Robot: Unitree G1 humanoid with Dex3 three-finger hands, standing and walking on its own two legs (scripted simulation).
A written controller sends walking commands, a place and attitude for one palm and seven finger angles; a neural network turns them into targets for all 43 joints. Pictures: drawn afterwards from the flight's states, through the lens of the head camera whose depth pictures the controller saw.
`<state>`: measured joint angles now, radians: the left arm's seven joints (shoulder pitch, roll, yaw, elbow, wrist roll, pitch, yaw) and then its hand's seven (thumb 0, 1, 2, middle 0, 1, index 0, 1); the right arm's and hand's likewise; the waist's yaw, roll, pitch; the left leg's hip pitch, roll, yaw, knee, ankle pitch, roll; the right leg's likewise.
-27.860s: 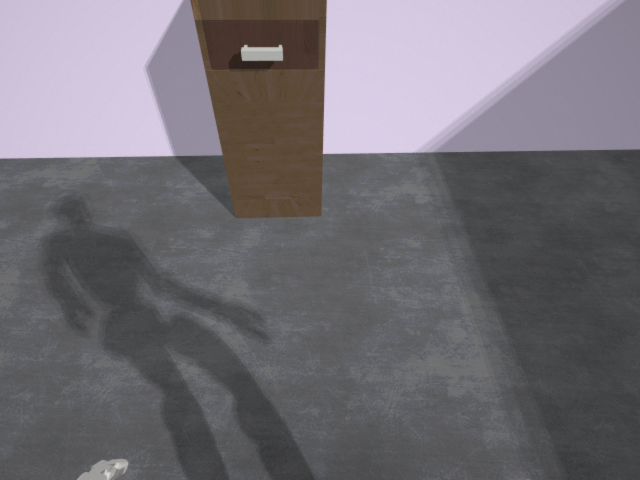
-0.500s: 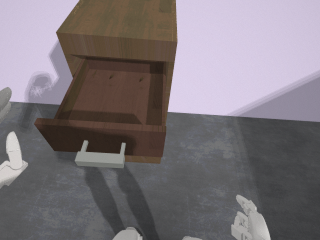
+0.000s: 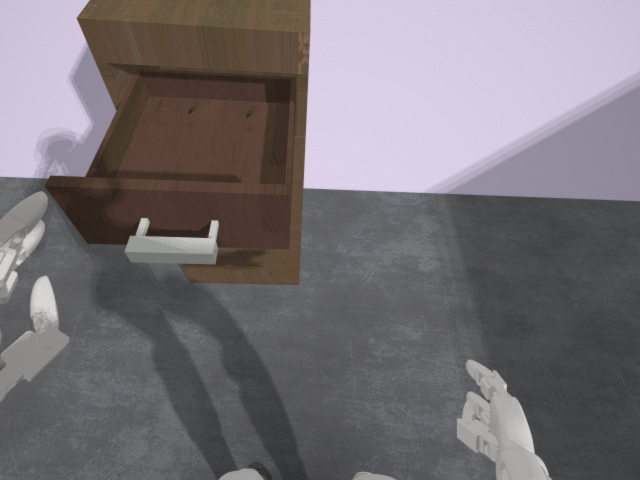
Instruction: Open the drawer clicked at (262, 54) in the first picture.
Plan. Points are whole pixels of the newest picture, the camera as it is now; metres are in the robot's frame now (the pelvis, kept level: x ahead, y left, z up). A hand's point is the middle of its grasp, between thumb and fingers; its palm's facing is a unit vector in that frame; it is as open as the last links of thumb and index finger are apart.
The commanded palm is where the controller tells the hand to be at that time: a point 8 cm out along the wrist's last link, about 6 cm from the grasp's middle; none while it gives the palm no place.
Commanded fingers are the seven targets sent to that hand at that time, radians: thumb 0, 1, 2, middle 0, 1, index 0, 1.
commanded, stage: stop stepping back and stand still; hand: left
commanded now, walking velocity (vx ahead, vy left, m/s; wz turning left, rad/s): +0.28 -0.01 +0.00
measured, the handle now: (176, 237) +0.43 +0.24 -0.02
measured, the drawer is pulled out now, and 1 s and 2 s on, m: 0.30 0.30 0.30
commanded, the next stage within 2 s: let the arm hang, fingers relaxed in 0.80 s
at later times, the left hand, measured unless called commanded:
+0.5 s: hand out of the picture +0.06 +0.20 +0.17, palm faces +0.38 -0.78 -0.50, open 7.4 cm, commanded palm +0.01 +0.25 +0.18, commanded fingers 0.00 0.90 0.90 -0.20 -0.30 -0.20 -0.30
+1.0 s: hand out of the picture +0.06 +0.22 +0.05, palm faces +0.33 -0.83 -0.45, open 7.4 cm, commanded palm none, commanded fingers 0.00 0.90 0.90 -0.20 -0.30 -0.20 -0.30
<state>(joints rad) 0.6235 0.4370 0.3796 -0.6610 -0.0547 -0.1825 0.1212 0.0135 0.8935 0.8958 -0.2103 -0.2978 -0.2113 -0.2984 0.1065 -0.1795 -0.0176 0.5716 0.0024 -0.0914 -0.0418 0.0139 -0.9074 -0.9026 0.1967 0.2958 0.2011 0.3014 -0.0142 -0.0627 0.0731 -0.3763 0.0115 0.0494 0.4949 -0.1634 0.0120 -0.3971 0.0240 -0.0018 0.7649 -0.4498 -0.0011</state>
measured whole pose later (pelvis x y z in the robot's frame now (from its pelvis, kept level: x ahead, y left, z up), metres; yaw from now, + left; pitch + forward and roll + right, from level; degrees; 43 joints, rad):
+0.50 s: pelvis -0.10 -0.04 +0.00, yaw +4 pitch -2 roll +1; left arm 0.69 0.41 0.34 -0.60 -0.02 -0.18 0.16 0.01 0.89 0.90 -0.21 -0.30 -0.21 -0.30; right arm 0.28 -0.24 -0.03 0.61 0.01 -0.10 -0.06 0.02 -0.91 -0.90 0.20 0.30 0.20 0.30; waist -0.04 -0.02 0.00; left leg -0.19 0.03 0.04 0.49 -0.28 0.00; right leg -0.34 -0.01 -0.10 0.56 -0.28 -0.03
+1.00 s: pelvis -0.12 -0.04 -0.01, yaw +9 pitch -1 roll +0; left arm 0.36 0.32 0.17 -0.03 0.03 -0.08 0.05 0.00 0.90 0.90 -0.20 -0.30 -0.20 -0.30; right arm 0.22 -0.23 -0.02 0.75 -0.01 -0.05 0.00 0.01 -0.91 -0.90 0.20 0.30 0.20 0.30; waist -0.01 0.06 -0.03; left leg -0.31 0.02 0.00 0.67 -0.34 0.01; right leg -0.35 0.01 -0.10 0.62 -0.25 -0.07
